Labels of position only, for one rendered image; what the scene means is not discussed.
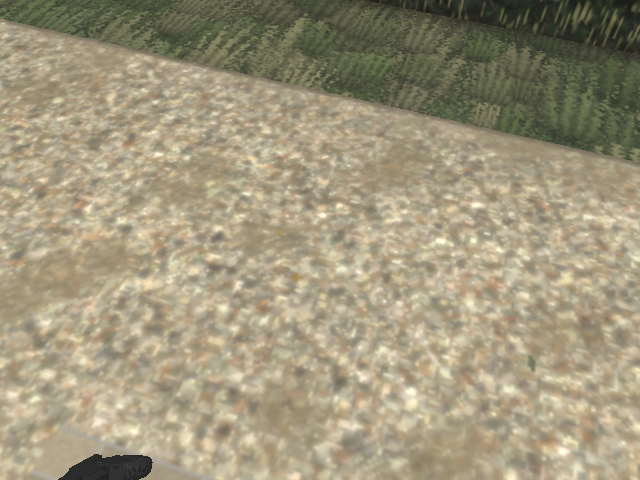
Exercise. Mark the left robot hand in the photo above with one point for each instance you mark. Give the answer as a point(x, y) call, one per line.
point(126, 467)

